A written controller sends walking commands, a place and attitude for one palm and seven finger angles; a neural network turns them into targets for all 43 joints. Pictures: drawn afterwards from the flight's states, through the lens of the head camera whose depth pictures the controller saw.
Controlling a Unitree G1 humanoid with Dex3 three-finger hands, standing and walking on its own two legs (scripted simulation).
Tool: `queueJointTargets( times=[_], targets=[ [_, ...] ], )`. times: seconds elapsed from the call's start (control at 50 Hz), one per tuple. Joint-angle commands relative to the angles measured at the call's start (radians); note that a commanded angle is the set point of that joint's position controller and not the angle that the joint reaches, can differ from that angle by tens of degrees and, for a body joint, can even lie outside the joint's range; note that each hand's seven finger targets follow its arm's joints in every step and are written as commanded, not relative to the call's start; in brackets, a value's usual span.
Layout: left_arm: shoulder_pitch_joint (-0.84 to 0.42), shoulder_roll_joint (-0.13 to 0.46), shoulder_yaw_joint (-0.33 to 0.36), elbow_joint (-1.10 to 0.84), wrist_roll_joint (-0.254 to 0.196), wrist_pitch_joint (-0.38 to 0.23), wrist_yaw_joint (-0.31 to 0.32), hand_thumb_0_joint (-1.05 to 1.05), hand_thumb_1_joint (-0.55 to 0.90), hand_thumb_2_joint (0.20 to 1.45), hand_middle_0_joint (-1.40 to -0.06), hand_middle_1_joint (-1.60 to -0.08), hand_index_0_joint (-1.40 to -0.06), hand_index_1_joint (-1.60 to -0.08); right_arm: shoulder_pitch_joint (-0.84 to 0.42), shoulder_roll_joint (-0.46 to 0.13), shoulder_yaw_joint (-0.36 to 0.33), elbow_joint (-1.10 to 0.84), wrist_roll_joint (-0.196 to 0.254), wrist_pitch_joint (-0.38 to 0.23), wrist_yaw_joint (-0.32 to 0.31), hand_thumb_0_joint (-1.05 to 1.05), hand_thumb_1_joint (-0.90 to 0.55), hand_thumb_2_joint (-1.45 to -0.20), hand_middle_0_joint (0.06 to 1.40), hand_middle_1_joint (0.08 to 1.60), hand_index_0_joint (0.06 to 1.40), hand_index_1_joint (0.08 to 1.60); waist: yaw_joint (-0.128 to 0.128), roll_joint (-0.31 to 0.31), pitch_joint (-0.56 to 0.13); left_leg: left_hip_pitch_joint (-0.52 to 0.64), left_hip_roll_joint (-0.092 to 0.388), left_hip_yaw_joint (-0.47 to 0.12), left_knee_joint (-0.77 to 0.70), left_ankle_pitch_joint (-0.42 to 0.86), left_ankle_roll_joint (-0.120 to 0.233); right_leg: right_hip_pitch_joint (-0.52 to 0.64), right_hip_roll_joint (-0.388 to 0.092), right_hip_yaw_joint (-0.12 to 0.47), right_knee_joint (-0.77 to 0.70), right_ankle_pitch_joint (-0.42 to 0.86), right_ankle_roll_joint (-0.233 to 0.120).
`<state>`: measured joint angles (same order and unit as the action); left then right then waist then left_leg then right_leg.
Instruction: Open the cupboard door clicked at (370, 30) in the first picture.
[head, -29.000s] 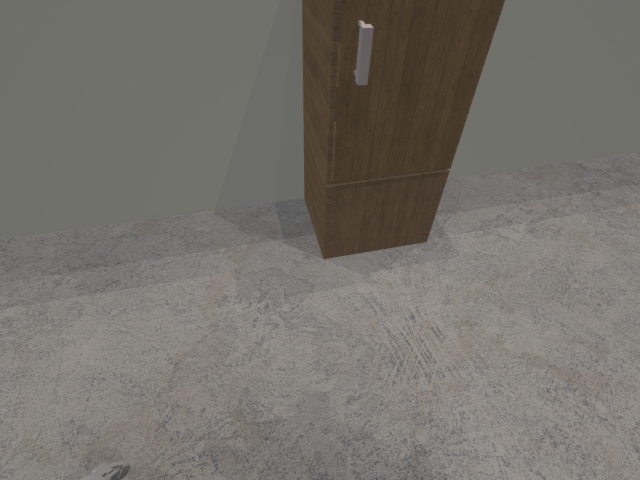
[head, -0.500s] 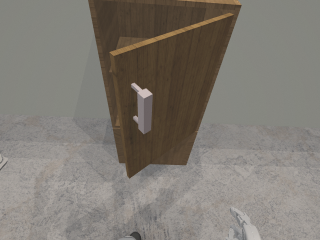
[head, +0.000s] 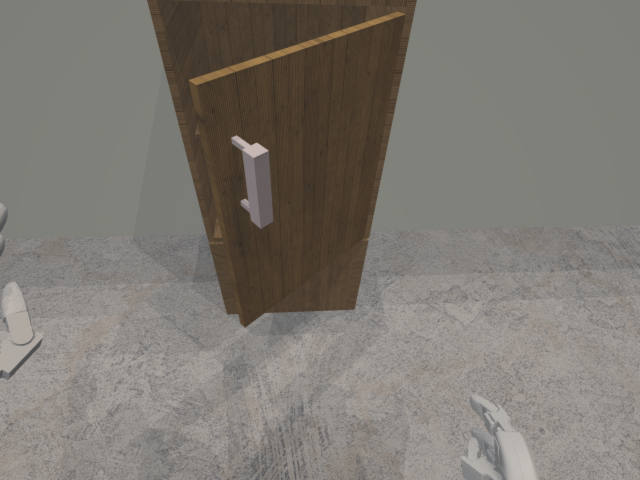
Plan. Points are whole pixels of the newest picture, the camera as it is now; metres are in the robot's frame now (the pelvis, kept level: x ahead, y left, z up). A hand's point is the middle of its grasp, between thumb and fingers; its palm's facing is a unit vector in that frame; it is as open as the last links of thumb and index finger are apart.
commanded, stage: stop stepping back and stand still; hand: left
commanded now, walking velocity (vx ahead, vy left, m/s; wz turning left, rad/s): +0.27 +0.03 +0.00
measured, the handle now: (250, 181) +0.52 +0.12 +0.09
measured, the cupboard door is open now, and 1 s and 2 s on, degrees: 40 40 40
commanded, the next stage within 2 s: let the arm hang, fingers relaxed in 0.32 s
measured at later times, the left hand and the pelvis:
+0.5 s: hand (48, 392) +0.19 +0.28 +0.08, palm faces +0.29 -0.81 -0.51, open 7.4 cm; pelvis -0.02 +0.02 -0.01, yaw +3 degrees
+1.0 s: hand out of the picture -0.10 +0.21 -0.17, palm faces +0.14 -0.97 -0.22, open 7.3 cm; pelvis -0.05 +0.03 +0.00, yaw +6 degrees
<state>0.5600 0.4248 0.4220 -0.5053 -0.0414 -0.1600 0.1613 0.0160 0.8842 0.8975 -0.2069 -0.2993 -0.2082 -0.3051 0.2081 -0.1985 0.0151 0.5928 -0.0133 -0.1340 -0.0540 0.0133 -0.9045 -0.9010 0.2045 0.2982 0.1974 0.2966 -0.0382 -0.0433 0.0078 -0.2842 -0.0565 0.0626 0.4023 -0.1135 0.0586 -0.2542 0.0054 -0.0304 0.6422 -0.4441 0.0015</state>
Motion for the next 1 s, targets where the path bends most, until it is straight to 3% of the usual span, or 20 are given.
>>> queueJointTargets(
  times=[0.0, 0.02, 0.04, 0.06, 0.1, 0.16, 0.22, 0.3, 0.38, 0.4, 0.44, 0.46, 0.5, 0.54, 0.6, 0.64, 0.66, 0.7, 0.8, 0.98],
  targets=[
    [0.031, 0.167, 0.135, -0.179, 0.010, -0.069, 0.021, 0.000, 0.900, 0.900, -0.200, -0.300, -0.200, -0.300, -0.111, -0.130, -0.057, -0.147, 0.000, -0.020, -0.021, 0.000, -0.900, -0.900, 0.200, 0.300, 0.200, 0.300, 0.041, 0.232, -0.028, -0.344, 0.168, -0.158, -0.199, -0.618, -0.031, 0.318, 0.027, -0.076, -0.147, -0.017, -0.038],
    [0.031, 0.177, 0.140, -0.151, 0.015, -0.070, 0.018, 0.000, 0.900, 0.900, -0.200, -0.300, -0.200, -0.300, -0.104, -0.123, -0.063, -0.141, 0.002, -0.012, -0.021, 0.000, -0.900, -0.900, 0.200, 0.300, 0.200, 0.300, 0.045, 0.103, -0.025, -0.336, 0.105, -0.101, 0.014, -0.559, -0.042, 0.263, -0.040, 0.045, -0.278, -0.089, -0.076],
    [0.010, 0.195, 0.141, -0.145, 0.017, -0.072, 0.010, 0.000, 0.900, 0.900, -0.200, -0.300, -0.200, -0.300, -0.097, -0.116, -0.071, -0.136, -0.001, 0.002, -0.017, 0.000, -0.900, -0.900, 0.200, 0.300, 0.200, 0.300, 0.041, -0.148, -0.017, -0.308, 0.029, -0.043, 0.415, -0.394, -0.054, 0.083, -0.256, 0.405, -0.468, -0.305, -0.170],
    [-0.071, 0.203, 0.137, -0.166, 0.002, -0.079, 0.004, 0.000, 0.900, 0.900, -0.200, -0.300, -0.200, -0.300, -0.103, -0.147, -0.074, -0.114, -0.006, 0.002, -0.017, 0.000, -0.900, -0.900, 0.200, 0.300, 0.200, 0.300, 0.044, -0.202, 0.040, -0.366, 0.026, -0.072, 0.666, -0.319, -0.064, -0.037, -0.402, 0.579, -0.567, -0.296, -0.214],
    [-0.139, 0.176, 0.128, -0.118, 0.005, -0.103, -0.001, 0.000, 0.900, 0.900, -0.200, -0.300, -0.200, -0.300, -0.066, -0.145, -0.076, -0.071, -0.005, -0.016, -0.012, 0.000, -0.900, -0.900, 0.200, 0.300, 0.200, 0.300, 0.006, -0.063, -0.006, -0.364, 0.067, -0.120, 0.797, -0.191, -0.071, -0.018, -0.355, 0.455, -0.508, -0.165, -0.161],
    [-0.153, 0.134, 0.071, -0.004, 0.018, -0.118, -0.004, 0.000, 0.900, 0.900, -0.200, -0.300, -0.200, -0.300, -0.073, -0.131, -0.062, -0.059, 0.001, -0.017, -0.018, 0.000, -0.900, -0.900, 0.200, 0.300, 0.200, 0.300, 0.009, 0.040, 0.008, -0.330, 0.097, -0.068, 0.696, -0.091, -0.071, -0.008, -0.276, 0.259, -0.467, -0.004, -0.130],
    [-0.182, 0.133, 0.052, 0.009, 0.030, -0.138, 0.006, 0.000, 0.900, 0.900, -0.200, -0.300, -0.200, -0.300, -0.081, -0.131, -0.066, -0.054, 0.007, -0.040, -0.032, 0.000, -0.900, -0.900, 0.200, 0.300, 0.200, 0.300, 0.029, -0.042, 0.016, -0.282, 0.086, -0.020, 0.517, -0.116, -0.052, 0.080, -0.257, 0.190, -0.426, 0.256, -0.065],
    [-0.087, 0.177, 0.130, -0.081, 0.021, -0.151, 0.024, 0.000, 0.900, 0.900, -0.200, -0.300, -0.200, -0.300, -0.093, -0.112, -0.065, -0.081, 0.005, -0.056, -0.033, 0.000, -0.900, -0.900, 0.200, 0.300, 0.200, 0.300, 0.065, -0.162, -0.068, -0.157, 0.061, 0.047, 0.226, -0.159, -0.034, 0.228, -0.242, 0.142, -0.345, 0.529, -0.054],
    [0.007, 0.178, 0.168, -0.186, 0.002, -0.144, 0.028, 0.000, 0.900, 0.900, -0.200, -0.300, -0.200, -0.300, -0.077, -0.112, -0.070, -0.108, 0.003, -0.054, -0.026, 0.000, -0.900, -0.900, 0.200, 0.300, 0.200, 0.300, 0.052, -0.037, -0.143, 0.062, 0.056, 0.026, -0.014, 0.001, -0.033, 0.234, -0.188, 0.111, -0.202, 0.669, -0.045],
    [-0.091, -0.034, -0.290, 0.628, 0.113, 0.054, -0.126, 0.000, 0.900, 0.900, -0.200, -0.300, -0.200, -0.300, -0.041, -0.277, -0.090, 0.156, -0.002, -0.058, 0.082, 0.000, -0.900, -0.900, 0.200, 0.300, 0.200, 0.300, -0.015, 0.094, -0.082, 0.042, 0.131, -0.083, 0.181, 0.374, -0.004, 0.005, -0.197, 0.001, 0.013, 0.766, -0.017],
    [-0.044, -0.147, -0.329, 0.596, 0.083, 0.160, -0.143, 0.000, 0.900, 0.900, -0.200, -0.300, -0.200, -0.300, 0.023, -0.222, -0.086, 0.070, 0.005, 0.044, 0.065, 0.000, -0.900, -0.900, 0.200, 0.300, 0.200, 0.300, 0.018, 0.291, -0.100, 0.122, 0.306, -0.226, 0.090, 0.632, 0.085, -0.143, -0.050, -0.032, 0.151, 0.014, 0.007],
    [-0.104, -0.160, -0.343, 0.606, 0.090, 0.173, -0.135, 0.000, 0.900, 0.900, -0.200, -0.300, -0.200, -0.300, 0.023, -0.218, -0.077, 0.081, -0.010, 0.061, 0.064, 0.000, -0.900, -0.900, 0.200, 0.300, 0.200, 0.300, 0.016, 0.263, -0.101, 0.064, 0.352, -0.299, 0.045, 0.590, 0.133, -0.203, -0.012, -0.013, 0.308, -0.208, 0.016],
    [-0.208, -0.121, -0.341, 0.692, 0.077, 0.164, -0.144, 0.000, 0.900, 0.900, -0.200, -0.300, -0.200, -0.300, 0.032, -0.228, -0.066, 0.067, -0.037, 0.065, 0.050, 0.000, -0.900, -0.900, 0.200, 0.300, 0.200, 0.300, 0.005, 0.097, -0.087, 0.044, 0.367, -0.386, 0.019, 0.602, 0.180, -0.218, -0.017, 0.065, 0.387, -0.183, 0.017],
    [-0.261, -0.101, -0.344, 0.814, 0.074, 0.158, -0.150, 0.000, 0.900, 0.900, -0.200, -0.300, -0.200, -0.300, -0.010, -0.244, -0.073, 0.083, -0.047, 0.075, 0.042, 0.000, -0.900, -0.900, 0.200, 0.300, 0.200, 0.300, 0.028, 0.024, -0.110, 0.132, 0.331, -0.322, 0.066, 0.648, 0.166, -0.198, -0.021, 0.056, 0.272, -0.108, 0.012],
    [-0.203, -0.054, -0.341, 1.029, 0.072, 0.155, -0.149, 0.000, 0.900, 0.900, -0.200, -0.300, -0.200, -0.300, -0.088, -0.203, -0.058, 0.120, -0.015, 0.104, 0.040, 0.000, -0.900, -0.900, 0.200, 0.300, 0.200, 0.300, 0.092, 0.009, -0.122, -0.014, 0.183, -0.162, 0.124, 0.214, 0.033, 0.105, -0.038, 0.077, -0.127, 0.252, 0.004],
    [-0.231, 0.015, -0.349, 1.122, 0.073, 0.149, -0.148, 0.000, 0.900, 0.900, -0.200, -0.300, -0.200, -0.300, -0.056, -0.105, -0.044, 0.144, 0.001, 0.129, 0.047, 0.000, -0.900, -0.900, 0.200, 0.300, 0.200, 0.300, 0.047, -0.112, -0.038, -0.085, 0.035, -0.058, 0.239, -0.294, -0.058, 0.023, -0.298, 0.415, -0.347, 0.331, -0.108],
    [-0.276, 0.022, -0.361, 1.160, 0.073, 0.151, -0.153, 0.000, 0.900, 0.900, -0.200, -0.300, -0.200, -0.300, -0.023, -0.109, -0.044, 0.179, -0.001, 0.138, 0.051, 0.000, -0.900, -0.900, 0.200, 0.300, 0.200, 0.300, 0.019, -0.003, -0.022, -0.006, 0.038, -0.054, 0.267, -0.341, -0.059, -0.063, -0.311, 0.391, -0.357, 0.214, -0.155],
    [-0.313, -0.042, -0.367, 1.243, 0.067, 0.147, -0.144, 0.000, 0.900, 0.900, -0.200, -0.300, -0.200, -0.300, -0.023, -0.092, -0.048, 0.241, -0.008, 0.152, 0.044, 0.000, -0.900, -0.900, 0.200, 0.300, 0.200, 0.300, 0.021, -0.069, 0.017, -0.005, 0.046, -0.072, 0.314, -0.282, -0.053, -0.061, -0.234, 0.350, -0.365, 0.262, -0.153],
    [-0.276, -0.142, -0.379, 1.396, 0.053, 0.147, -0.134, 0.000, 0.900, 0.900, -0.200, -0.300, -0.200, -0.300, 0.054, -0.059, -0.040, 0.356, -0.007, 0.140, 0.029, 0.000, -0.900, -0.900, 0.200, 0.300, 0.200, 0.300, 0.017, 0.118, -0.018, 0.145, 0.139, -0.152, 0.035, 0.031, -0.019, -0.026, -0.101, 0.146, -0.257, 0.327, -0.066],
    [-0.234, -0.146, -0.394, 1.583, 0.054, 0.157, -0.137, 0.000, 0.900, 0.900, -0.200, -0.300, -0.200, -0.300, 0.073, -0.087, -0.035, 0.461, -0.005, 0.128, 0.021, 0.000, -0.900, -0.900, 0.200, 0.300, 0.200, 0.300, 0.045, 0.077, 0.043, 0.032, 0.162, -0.199, -0.137, -0.214, -0.011, 0.076, -0.081, 0.095, -0.302, 0.199, -0.046]
  ],
)
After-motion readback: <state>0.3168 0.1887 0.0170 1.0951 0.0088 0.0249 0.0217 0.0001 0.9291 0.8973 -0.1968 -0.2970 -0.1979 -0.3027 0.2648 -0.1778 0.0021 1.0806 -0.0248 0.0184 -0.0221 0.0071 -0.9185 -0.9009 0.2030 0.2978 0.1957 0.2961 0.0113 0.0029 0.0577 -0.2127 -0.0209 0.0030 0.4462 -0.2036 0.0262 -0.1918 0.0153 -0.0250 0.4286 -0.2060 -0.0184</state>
